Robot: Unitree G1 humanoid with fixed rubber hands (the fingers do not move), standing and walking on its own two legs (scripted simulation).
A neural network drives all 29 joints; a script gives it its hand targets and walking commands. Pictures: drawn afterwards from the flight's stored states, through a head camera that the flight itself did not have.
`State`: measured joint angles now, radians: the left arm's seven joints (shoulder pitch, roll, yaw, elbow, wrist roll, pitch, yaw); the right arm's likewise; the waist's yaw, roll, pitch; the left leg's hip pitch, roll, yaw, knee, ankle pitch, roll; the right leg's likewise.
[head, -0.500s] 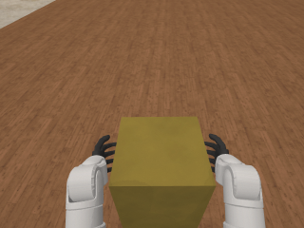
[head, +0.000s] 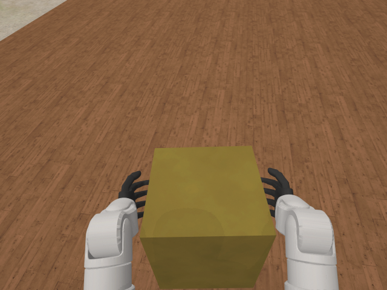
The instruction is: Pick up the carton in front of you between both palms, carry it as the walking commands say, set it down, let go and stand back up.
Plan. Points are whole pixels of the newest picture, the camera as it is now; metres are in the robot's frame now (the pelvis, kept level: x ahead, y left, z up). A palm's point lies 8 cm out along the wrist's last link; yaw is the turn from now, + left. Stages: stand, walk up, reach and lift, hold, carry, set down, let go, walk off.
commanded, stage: carry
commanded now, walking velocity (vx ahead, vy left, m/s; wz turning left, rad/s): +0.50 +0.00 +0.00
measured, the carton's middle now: (204, 219) +0.27 +0.00 -0.02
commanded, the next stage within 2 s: none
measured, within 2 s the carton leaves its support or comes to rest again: neither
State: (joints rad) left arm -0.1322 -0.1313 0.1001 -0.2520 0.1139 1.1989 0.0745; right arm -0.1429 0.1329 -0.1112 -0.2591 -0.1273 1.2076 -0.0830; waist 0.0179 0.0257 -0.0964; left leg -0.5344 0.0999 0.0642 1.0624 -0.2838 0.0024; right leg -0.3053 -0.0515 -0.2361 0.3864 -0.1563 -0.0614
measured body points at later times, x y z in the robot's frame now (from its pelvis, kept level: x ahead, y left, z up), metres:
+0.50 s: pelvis +0.33 +0.05 +0.00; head +0.33 +0.07 +0.45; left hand +0.62 +0.18 +0.07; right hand +0.59 -0.12 +0.08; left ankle +0.34 +0.13 -0.74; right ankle +0.31 -0.09 -0.67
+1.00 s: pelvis +0.66 -0.02 +0.00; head +0.69 -0.03 +0.45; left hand +0.93 +0.14 +0.06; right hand +0.94 -0.17 +0.05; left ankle +0.65 +0.13 -0.67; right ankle +0.67 -0.09 -0.74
